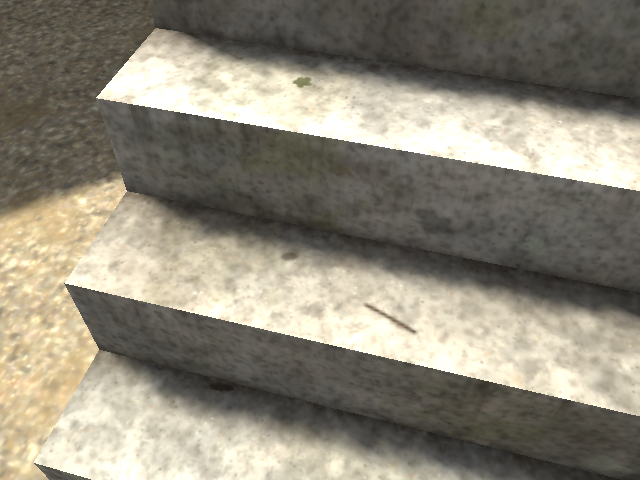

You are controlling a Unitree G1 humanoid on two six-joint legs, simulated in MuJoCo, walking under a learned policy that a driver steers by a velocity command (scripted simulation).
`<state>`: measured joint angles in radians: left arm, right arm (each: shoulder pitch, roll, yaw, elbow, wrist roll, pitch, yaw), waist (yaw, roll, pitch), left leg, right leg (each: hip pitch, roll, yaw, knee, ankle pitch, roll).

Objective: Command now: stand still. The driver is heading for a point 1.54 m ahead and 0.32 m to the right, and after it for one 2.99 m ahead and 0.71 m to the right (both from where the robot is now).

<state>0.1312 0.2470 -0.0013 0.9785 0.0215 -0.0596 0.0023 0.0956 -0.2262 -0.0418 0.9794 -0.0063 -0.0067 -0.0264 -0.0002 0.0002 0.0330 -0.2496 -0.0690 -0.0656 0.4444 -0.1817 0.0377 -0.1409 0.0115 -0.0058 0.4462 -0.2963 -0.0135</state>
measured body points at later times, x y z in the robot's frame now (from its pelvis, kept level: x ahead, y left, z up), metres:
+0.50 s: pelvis +0.00 -0.01 +0.00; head +0.02 -0.01 +0.45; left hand +0.10 +0.25 -0.13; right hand +0.11 -0.27 -0.13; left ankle +0.03 +0.10 -0.74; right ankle -0.04 -0.11 -0.74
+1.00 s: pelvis +0.01 -0.01 +0.01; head +0.01 -0.02 +0.46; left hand +0.10 +0.24 -0.13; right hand +0.10 -0.27 -0.14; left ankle +0.03 +0.10 -0.74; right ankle -0.04 -0.11 -0.74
